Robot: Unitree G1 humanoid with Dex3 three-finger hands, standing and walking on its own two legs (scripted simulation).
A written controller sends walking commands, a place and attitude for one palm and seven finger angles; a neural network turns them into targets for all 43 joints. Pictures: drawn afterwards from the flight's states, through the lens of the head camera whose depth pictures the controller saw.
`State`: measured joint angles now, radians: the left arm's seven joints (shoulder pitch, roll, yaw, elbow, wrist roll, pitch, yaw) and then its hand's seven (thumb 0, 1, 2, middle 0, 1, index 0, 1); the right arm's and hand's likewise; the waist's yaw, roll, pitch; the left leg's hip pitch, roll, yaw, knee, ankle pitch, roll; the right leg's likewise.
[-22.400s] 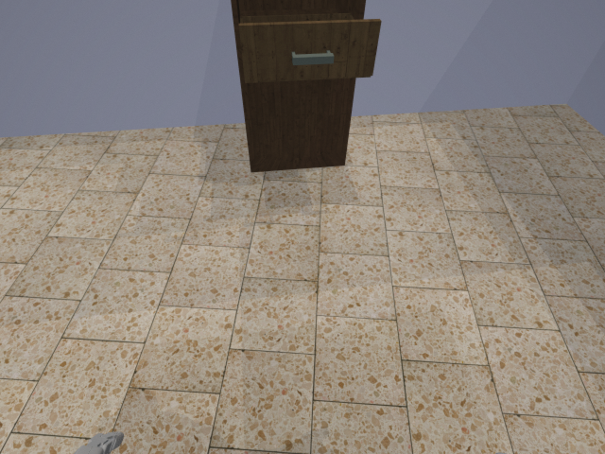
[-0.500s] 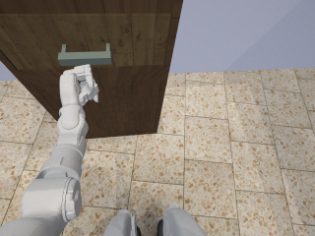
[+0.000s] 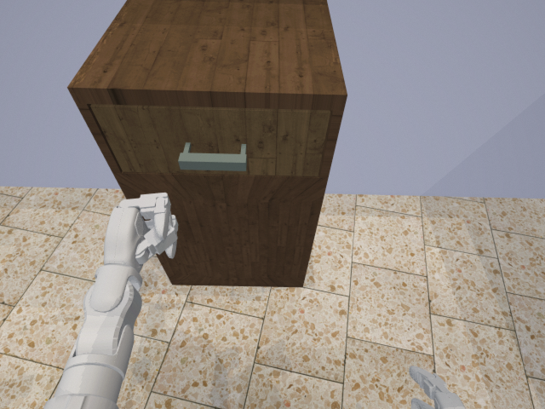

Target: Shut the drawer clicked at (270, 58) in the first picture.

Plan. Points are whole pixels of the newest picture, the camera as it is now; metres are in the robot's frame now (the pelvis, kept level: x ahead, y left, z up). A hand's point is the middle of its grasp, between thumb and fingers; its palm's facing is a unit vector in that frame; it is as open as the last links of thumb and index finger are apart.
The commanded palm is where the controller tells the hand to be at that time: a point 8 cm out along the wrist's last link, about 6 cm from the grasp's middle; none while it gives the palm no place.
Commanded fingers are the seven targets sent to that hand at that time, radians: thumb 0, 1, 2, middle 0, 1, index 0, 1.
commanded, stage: draw the hand back to the body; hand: left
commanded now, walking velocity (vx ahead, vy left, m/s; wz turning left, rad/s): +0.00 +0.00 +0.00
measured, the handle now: (214, 154) +0.59 +0.14 -0.01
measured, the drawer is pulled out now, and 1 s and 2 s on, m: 0.00 0.00 0.00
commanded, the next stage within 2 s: step back with the hand held close in 0.92 s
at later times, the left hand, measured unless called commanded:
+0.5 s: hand (66, 285) +0.23 +0.22 +0.16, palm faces +0.25 -0.93 -0.27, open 3.3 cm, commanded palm +0.18 +0.27 +0.18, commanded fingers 0.00 0.90 0.90 -1.40 -1.60 -1.40 -1.60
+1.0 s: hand out of the picture +0.17 +0.24 +0.19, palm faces +0.40 -0.84 -0.36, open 3.3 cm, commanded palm +0.12 +0.28 +0.22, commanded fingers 0.00 0.90 0.90 -1.40 -1.60 -1.40 -1.60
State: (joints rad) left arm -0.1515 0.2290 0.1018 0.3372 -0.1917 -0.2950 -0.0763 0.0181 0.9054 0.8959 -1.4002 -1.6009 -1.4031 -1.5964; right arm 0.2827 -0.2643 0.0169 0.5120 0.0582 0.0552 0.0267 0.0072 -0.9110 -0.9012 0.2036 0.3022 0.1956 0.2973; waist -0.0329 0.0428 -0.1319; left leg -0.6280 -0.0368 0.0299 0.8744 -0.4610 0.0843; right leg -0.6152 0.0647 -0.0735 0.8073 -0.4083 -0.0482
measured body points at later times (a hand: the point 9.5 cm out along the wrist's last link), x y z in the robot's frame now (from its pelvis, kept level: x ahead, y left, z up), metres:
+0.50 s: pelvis +0.00 +0.01 +0.04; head -0.02 +0.00 +0.49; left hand +0.21 +0.27 +0.18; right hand +0.19 -0.20 -0.03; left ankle -0.02 +0.06 -0.70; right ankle -0.01 -0.09 -0.70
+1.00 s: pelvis +0.00 +0.00 +0.04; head -0.02 -0.02 +0.49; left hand +0.15 +0.28 +0.21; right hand +0.19 -0.22 -0.04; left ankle -0.02 +0.06 -0.70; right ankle -0.01 -0.09 -0.70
